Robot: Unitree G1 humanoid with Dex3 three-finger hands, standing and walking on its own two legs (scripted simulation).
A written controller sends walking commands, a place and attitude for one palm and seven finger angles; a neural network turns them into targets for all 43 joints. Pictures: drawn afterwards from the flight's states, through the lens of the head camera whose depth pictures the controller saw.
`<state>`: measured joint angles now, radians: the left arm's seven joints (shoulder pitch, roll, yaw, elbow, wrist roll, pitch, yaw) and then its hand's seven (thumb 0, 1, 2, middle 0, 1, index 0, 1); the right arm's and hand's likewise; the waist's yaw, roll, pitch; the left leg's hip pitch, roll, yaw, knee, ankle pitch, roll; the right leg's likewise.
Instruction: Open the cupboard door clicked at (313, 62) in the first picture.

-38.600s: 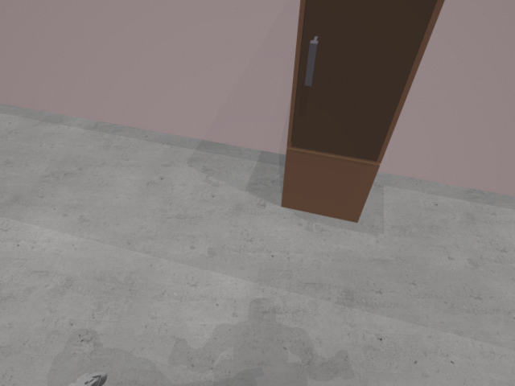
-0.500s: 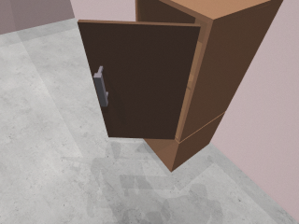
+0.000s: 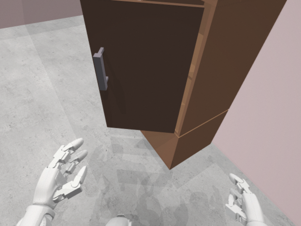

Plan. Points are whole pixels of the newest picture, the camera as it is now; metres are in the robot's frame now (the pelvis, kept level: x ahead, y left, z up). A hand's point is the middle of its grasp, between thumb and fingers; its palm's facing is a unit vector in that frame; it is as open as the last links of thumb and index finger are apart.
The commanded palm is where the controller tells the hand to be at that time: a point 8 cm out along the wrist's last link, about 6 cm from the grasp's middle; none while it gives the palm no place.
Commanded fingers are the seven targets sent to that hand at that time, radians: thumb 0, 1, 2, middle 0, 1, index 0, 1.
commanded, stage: raise the hand with hooked fingers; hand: left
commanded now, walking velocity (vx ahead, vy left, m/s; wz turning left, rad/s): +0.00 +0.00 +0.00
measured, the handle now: (102, 69) +0.60 +0.20 +0.10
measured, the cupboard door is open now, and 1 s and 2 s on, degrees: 52 52 52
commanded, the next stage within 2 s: move the hooked fingers beside the handle in 1.74 s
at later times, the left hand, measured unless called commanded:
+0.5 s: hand (54, 161) +0.26 +0.25 +0.06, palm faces +0.02 -1.00 -0.04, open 11.2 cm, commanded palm +0.23 +0.30 +0.06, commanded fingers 0.00 -0.13 0.46 -0.27 -0.96 -0.27 -0.96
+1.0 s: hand (31, 146) +0.28 +0.30 +0.09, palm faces -0.01 -1.00 -0.04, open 13.8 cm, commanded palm +0.25 +0.35 +0.10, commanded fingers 0.00 -0.50 0.30 -0.30 -1.20 -0.30 -1.20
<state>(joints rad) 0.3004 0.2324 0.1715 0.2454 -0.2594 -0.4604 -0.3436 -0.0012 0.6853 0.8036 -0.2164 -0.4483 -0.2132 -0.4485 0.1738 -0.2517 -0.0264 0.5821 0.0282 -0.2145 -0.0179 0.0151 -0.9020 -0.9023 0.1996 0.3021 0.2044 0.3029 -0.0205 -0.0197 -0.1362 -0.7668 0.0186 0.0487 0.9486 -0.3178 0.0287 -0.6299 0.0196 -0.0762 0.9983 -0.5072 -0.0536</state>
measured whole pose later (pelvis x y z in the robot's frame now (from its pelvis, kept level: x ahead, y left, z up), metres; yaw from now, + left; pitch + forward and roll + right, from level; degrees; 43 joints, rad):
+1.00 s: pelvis +0.02 +0.05 +0.02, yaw +1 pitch +8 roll -4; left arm 0.08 0.41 0.34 0.24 -0.34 -0.18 -0.43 -0.01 -0.45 0.33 -0.30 -1.17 -0.29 -1.17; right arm 0.25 -0.26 0.06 0.53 0.05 -0.19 -0.07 0.02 -0.90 -0.90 0.20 0.30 0.21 0.30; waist 0.01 0.04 -0.09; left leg -0.70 0.00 0.04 0.88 -0.31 0.09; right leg -0.51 0.01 -0.08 0.82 -0.44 0.01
